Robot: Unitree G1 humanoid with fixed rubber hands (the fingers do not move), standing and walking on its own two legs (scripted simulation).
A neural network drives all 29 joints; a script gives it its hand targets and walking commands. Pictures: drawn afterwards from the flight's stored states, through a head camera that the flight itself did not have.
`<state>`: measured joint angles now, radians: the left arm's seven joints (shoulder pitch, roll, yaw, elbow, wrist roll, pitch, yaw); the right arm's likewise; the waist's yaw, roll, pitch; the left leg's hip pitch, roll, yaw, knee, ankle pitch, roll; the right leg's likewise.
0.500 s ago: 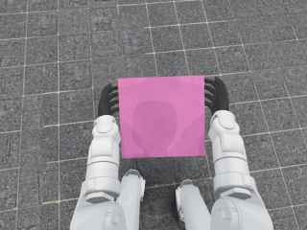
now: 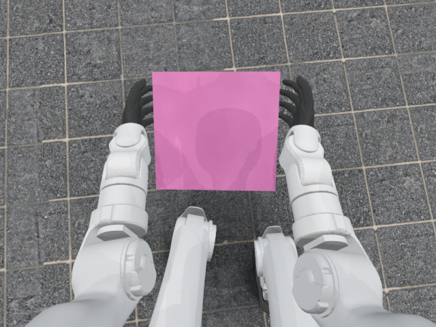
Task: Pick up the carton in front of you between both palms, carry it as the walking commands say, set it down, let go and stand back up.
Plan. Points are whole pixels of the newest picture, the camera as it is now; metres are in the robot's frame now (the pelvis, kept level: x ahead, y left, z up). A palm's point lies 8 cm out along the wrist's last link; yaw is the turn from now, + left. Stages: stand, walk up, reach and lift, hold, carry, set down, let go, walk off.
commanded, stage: set down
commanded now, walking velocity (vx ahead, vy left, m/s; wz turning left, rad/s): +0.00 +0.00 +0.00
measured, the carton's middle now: (218, 130) +0.46 +0.10 -0.20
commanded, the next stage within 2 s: none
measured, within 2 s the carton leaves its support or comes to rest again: rests again in 1.42 s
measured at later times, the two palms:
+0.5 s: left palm (141, 129) +0.45 +0.28 -0.26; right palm (267, 131) +0.49 -0.01 -0.23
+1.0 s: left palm (147, 129) +0.46 +0.27 -0.29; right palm (269, 136) +0.49 -0.03 -0.28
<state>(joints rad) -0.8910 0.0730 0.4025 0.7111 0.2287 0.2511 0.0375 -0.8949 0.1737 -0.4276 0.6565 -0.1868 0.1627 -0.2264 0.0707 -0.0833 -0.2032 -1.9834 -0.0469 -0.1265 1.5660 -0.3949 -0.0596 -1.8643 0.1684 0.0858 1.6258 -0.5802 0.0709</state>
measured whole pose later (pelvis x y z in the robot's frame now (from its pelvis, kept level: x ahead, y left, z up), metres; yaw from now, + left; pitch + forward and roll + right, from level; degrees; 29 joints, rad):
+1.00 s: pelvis -0.04 +0.00 -0.14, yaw -5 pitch +41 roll -3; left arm -1.33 0.35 0.35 1.04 0.14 0.22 -0.08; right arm -1.32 0.01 -0.38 0.93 -0.10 0.15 -0.22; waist 0.14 -0.13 0.18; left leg -2.31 0.00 -0.11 2.04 -0.44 -0.06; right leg -2.21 0.27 0.08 2.09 -0.61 0.13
